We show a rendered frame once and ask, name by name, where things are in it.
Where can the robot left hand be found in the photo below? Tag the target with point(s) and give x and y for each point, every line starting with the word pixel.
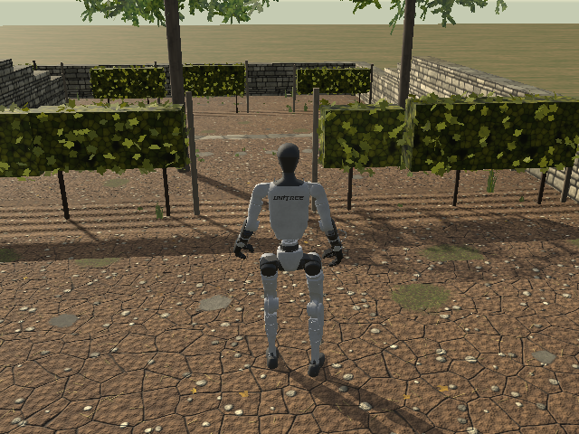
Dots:
pixel 237 250

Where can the left robot forearm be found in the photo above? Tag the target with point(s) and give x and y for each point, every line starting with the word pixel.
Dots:
pixel 244 236

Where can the left robot upper arm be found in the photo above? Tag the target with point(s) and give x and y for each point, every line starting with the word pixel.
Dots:
pixel 260 191

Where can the right robot foot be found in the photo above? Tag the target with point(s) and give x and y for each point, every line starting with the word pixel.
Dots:
pixel 314 368

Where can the robot right hand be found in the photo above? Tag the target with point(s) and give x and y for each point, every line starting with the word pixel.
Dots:
pixel 328 253

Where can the right robot upper arm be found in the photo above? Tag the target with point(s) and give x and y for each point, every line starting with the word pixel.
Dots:
pixel 317 191

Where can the right robot forearm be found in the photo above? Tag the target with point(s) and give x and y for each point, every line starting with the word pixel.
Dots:
pixel 333 238

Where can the robot left thigh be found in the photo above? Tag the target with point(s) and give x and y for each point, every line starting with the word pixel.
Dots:
pixel 269 274

